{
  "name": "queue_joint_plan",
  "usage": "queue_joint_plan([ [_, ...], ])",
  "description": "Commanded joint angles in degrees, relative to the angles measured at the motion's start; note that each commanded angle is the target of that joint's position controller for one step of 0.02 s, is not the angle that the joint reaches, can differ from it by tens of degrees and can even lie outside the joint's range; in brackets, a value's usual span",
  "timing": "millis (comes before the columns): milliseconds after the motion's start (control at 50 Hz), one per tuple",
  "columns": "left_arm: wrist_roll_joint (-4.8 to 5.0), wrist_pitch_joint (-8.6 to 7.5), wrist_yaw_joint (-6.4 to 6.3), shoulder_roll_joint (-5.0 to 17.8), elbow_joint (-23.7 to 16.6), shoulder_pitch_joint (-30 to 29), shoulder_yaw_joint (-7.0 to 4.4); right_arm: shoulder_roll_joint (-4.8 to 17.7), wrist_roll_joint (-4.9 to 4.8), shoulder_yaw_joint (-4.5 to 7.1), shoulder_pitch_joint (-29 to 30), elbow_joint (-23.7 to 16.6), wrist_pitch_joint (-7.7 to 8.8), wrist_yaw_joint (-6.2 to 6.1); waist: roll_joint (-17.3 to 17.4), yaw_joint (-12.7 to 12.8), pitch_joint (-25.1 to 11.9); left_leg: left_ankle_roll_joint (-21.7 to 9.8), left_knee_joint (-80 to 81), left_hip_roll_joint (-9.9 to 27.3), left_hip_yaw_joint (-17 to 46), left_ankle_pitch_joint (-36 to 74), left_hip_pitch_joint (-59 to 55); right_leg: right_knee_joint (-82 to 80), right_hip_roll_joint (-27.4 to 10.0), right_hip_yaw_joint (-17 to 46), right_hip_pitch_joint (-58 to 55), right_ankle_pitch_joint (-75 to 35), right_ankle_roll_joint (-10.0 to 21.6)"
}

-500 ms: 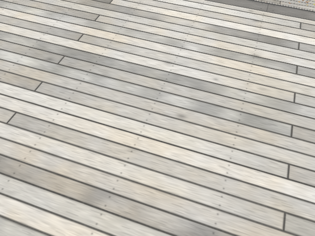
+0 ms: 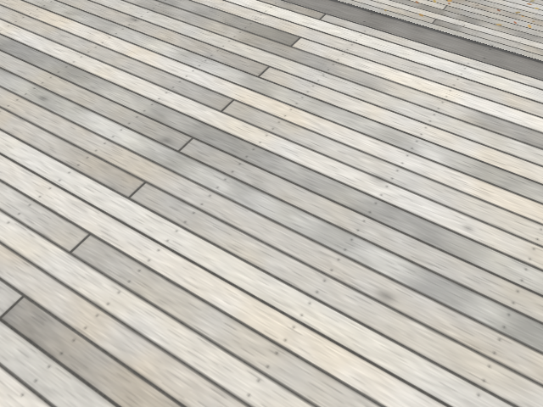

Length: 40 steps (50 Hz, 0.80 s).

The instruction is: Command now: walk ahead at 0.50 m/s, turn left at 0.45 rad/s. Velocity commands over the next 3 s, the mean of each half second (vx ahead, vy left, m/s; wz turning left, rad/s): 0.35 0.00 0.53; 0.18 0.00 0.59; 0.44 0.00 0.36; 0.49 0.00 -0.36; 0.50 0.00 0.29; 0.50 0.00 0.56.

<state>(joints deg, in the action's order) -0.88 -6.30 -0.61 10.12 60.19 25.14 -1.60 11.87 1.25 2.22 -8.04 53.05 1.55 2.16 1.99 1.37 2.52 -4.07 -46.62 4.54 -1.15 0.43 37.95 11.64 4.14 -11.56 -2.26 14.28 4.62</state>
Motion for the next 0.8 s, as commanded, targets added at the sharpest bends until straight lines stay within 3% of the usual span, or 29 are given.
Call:
queue_joint_plan([
  [20, -0.05, -0.48, -0.92, 6.9, -1.3, 3.4, -0.94, 0.8, 0.11, -0.55, 7.4, -5.3, 0.63, 0.33, -5.2, 0.8, 4.5, -0.8, 6.6, -1.3, -4.4, 1.3, -0.6, -3.2, -16.7, 3.3, 1.7, -30.2, 2.2],
  [60, -0.28, 0.04, -1.41, 7.5, -0.6, 4.6, -1.06, 1.2, 0.26, -0.44, 8.8, -6.3, 0.70, 0.35, -5.3, 0.8, 4.4, -2.1, 9.3, -2.5, -5.9, -2.6, -1.2, -0.3, -18.0, 2.0, -2.8, -36.5, 2.1],
  [100, -0.40, 0.53, -1.95, 8.6, -0.7, 3.7, -1.33, 2.0, 0.42, 0.05, 6.7, -6.1, 0.68, 0.07, -6.4, -0.8, 2.4, -4.2, 10.7, -5.3, -8.0, -8.1, -6.0, 5.8, -18.7, 0.0, -5.4, -51.5, 1.8],
  [140, -0.66, 1.34, -2.19, 10.2, -1.1, 2.4, -1.85, 3.7, 0.56, 1.08, -0.5, -4.2, 0.78, -0.33, -7.8, -4.1, -1.9, -7.1, 11.9, -9.0, -9.4, -13.8, -14.5, 18.3, -19.1, -1.4, -5.9, -62.2, 1.9],
  [160, -0.61, 1.79, -1.97, 11.0, -1.7, 1.7, -2.12, 5.1, 0.85, 1.98, -6.9, -2.2, 1.12, -0.49, -7.6, -6.8, -5.5, -8.8, 15.3, -10.4, -8.5, -14.1, -22.8, 28.7, -19.0, -1.8, -2.9, -58.8, 1.8],
  [180, -0.27, 1.79, -1.55, 11.2, -3.3, -0.1, -2.19, 8.9, 1.71, 3.57, -15.4, 0.0, 1.37, -1.01, -4.4, -11.2, -9.8, -12.0, 19.6, -5.8, -0.4, -15.5, -36.2, 44.4, -17.7, -2.2, 7.9, -45.2, 0.3],
  [200, 0.73, 1.40, -0.33, 5.1, -7.1, 1.9, -1.20, 15.2, 1.92, 5.27, -15.8, -1.0, 1.16, -1.77, 9.0, -7.6, -14.9, -20.8, 21.0, 12.8, 27.8, -7.7, -54.3, 67.4, -7.2, -1.9, 32.9, 6.2, -3.1],
  [220, 0.66, 0.79, -0.17, 9.2, -9.6, -4.4, -2.11, 15.6, -0.20, 5.41, -16.3, -1.5, 0.36, -1.75, 4.1, -9.0, -16.9, -24.4, 27.8, 16.5, 41.8, 2.2, -55.5, 75.6, -1.7, 10.3, 42.1, 16.2, -3.9],
  [240, 0.90, 0.11, -0.16, 8.8, -11.3, -8.2, -1.90, 14.4, -0.73, 5.02, -12.2, -1.6, 0.30, -2.25, 0.5, -6.8, -8.7, -22.1, 27.9, 15.5, 30.7, 12.8, -49.1, 72.6, -6.3, 13.2, 45.6, 10.4, -3.7],
  [260, 1.00, -0.20, -0.38, 8.6, -11.1, -8.0, -1.80, 11.2, -0.97, 4.27, -9.2, -2.0, 0.56, -2.28, -3.3, -4.5, -4.9, -19.3, 28.3, 13.2, 24.7, 22.8, -41.7, 67.7, -7.8, 13.0, 42.3, 7.2, -4.0],
  [280, 0.39, 0.45, -0.65, 8.4, -10.5, -7.1, -2.02, 9.3, -1.12, 3.76, -6.5, -2.6, 0.73, -2.34, -5.7, -1.9, -2.4, -16.4, 28.8, 9.8, 19.1, 27.4, -35.6, 63.4, -8.9, 13.0, 38.7, 6.8, -4.5],
  [320, -1.36, 3.10, -0.63, 7.4, -10.8, -5.5, -2.06, 7.6, -1.47, 2.92, -4.9, -3.1, 1.25, -2.47, -4.3, 0.6, -2.7, -13.8, 29.1, 5.5, 13.7, 31.8, -29.4, 57.6, -9.1, 12.9, 32.9, 6.7, -6.0],
  [360, -1.32, 4.76, -0.51, 6.3, -11.8, -5.7, -1.88, 9.8, -1.10, 3.28, -6.4, -3.0, 1.73, -2.37, -2.6, 1.3, -4.0, -12.8, 28.1, 3.2, 11.6, 38.6, -28.3, 53.6, -8.0, 11.9, 32.5, 4.6, -7.1],
  [400, -1.14, 5.37, -0.47, 6.5, -13.3, -8.1, -1.82, 11.0, -0.90, 3.53, -8.2, -3.2, 1.44, -2.45, -0.9, 0.5, -5.2, -11.1, 26.9, 1.8, 11.0, 41.1, -28.8, 49.8, -7.5, 11.3, 33.7, 1.4, -7.6],
  [500, -0.55, 6.27, -0.61, 8.4, -17.6, -17.2, -1.61, 11.3, -0.98, 3.55, -12.4, -4.0, -0.23, -3.14, 2.1, -3.0, -6.2, -7.0, 24.7, 1.1, 14.7, 36.2, -33.1, 42.4, -6.9, 12.3, 37.4, -4.0, -7.7],
  [600, 0.05, 6.20, -1.01, 9.8, -20.1, -22.1, -1.18, 12.2, -0.19, 3.99, -14.5, -5.2, -1.47, -3.75, 2.6, -4.7, -4.5, -8.0, 21.6, 3.1, 21.0, 34.4, -38.1, 36.7, -5.3, 14.3, 39.1, -0.8, -6.7],
  [680, 0.73, 5.36, -1.42, 11.0, -20.7, -20.5, -0.96, 13.3, 0.16, 4.42, -12.2, -7.0, -2.22, -3.77, 3.3, -3.7, -3.6, -7.8, 18.2, 2.8, 26.0, 32.4, -37.3, 28.2, -3.3, 15.8, 32.2, 3.2, -4.8],
  [720, 0.63, 4.74, -1.76, 11.4, -19.8, -15.4, -0.99, 13.7, -0.59, 4.51, -7.6, -8.5, -2.27, -3.52, 3.5, 0.0, -3.5, -4.5, 15.0, -0.7, 26.6, 26.3, -32.3, 15.8, -2.1, 15.3, 20.6, -1.1, -3.6],
  [740, -0.21, 4.04, -2.05, 12.5, -19.0, -10.8, -1.30, 12.8, -1.43, 4.23, -5.8, -9.6, -1.86, -3.29, 1.1, 2.3, -6.2, -2.1, 10.0, -3.6, 25.4, 16.8, -26.7, 9.2, -5.6, 17.9, 9.8, -8.2, -2.3],
  [760, -0.75, 3.95, -2.62, 17.3, -19.5, -8.1, -2.19, 7.7, -1.72, 2.93, -9.6, -10.9, -1.43, -3.17, -12.3, 0.7, -11.7, 0.3, -3.9, -9.9, 16.0, -12.0, -19.5, 8.3, -21.3, 31.7, -1.2, -18.0, 1.7],
  [780, -0.03, 5.13, -2.13, 19.0, -19.6, -9.1, -2.53, 9.9, -0.68, 3.56, -15.0, -10.7, -2.06, -3.26, -19.9, -2.0, -13.1, 0.5, -10.9, -16.9, 9.2, -41.2, -9.0, 5.3, -29.0, 47.4, -1.9, -18.5, 9.1],
  [800, 0.13, 5.62, -1.77, 15.8, -20.4, -11.0, -2.18, 12.1, 1.20, 3.81, -15.6, -9.1, -2.45, -3.14, -12.7, -3.2, -8.4, 0.8, -17.3, -10.9, 8.7, -36.9, -6.3, 4.2, -28.7, 46.5, 2.5, -3.6, 10.2],
])
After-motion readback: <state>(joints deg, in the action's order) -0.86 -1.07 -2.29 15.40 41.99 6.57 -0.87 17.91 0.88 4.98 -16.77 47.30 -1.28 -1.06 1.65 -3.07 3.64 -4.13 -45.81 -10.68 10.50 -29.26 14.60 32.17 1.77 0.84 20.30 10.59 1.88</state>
